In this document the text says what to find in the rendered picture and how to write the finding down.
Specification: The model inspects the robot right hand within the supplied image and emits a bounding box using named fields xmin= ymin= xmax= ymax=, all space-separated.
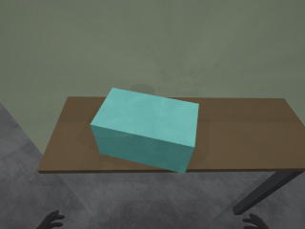
xmin=243 ymin=213 xmax=270 ymax=229

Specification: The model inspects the carton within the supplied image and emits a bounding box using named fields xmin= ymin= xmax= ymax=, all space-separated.
xmin=90 ymin=88 xmax=199 ymax=174

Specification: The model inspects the table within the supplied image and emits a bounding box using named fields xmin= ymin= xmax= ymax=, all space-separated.
xmin=37 ymin=96 xmax=305 ymax=216

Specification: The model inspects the robot left hand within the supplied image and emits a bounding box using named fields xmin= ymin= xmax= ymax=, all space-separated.
xmin=36 ymin=210 xmax=65 ymax=229

